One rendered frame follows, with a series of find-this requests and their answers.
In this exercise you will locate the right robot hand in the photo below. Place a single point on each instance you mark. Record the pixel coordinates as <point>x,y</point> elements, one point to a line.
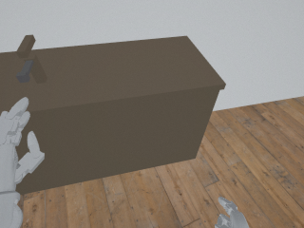
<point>236,219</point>

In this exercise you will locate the left robot hand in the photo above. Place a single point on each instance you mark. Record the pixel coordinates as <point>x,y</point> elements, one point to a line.
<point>11,125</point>

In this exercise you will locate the tap lever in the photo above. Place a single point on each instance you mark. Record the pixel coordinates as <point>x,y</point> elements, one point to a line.
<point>23,76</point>

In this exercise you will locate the counter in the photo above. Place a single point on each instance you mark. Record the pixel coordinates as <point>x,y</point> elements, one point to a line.
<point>108,109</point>

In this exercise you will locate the robot left forearm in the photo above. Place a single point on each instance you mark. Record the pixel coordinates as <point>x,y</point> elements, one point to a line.
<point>11,215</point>

